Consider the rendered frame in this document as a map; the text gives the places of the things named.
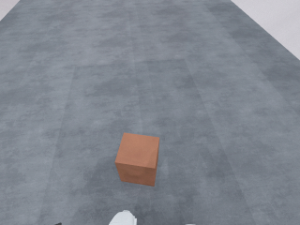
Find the carton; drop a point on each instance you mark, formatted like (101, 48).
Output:
(137, 159)

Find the left robot thigh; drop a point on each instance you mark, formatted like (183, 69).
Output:
(123, 218)

